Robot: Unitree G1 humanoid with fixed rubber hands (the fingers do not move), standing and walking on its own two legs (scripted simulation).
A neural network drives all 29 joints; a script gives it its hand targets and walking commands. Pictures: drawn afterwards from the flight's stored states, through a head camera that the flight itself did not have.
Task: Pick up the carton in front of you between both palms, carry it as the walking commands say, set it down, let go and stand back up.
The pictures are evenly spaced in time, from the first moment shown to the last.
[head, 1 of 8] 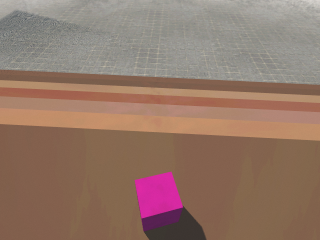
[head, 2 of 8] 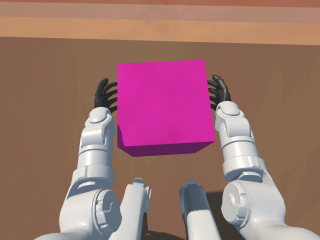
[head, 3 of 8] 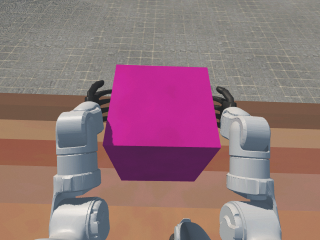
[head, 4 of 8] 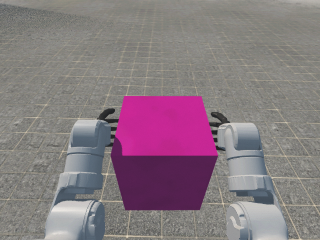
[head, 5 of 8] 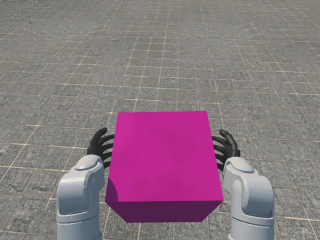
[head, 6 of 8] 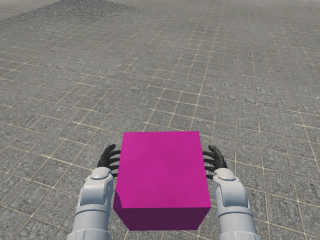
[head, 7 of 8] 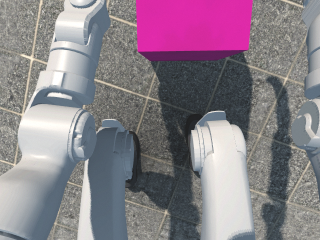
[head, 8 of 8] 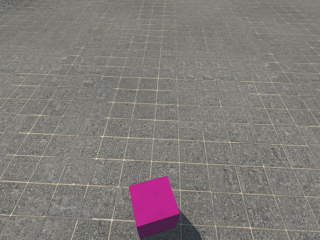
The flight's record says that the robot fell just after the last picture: no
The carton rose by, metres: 0.68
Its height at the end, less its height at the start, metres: -0.82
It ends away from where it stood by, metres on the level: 4.67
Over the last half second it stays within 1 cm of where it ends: yes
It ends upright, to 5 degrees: yes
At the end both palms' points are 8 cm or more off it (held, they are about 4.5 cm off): yes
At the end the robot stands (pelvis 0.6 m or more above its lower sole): yes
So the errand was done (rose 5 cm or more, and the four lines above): yes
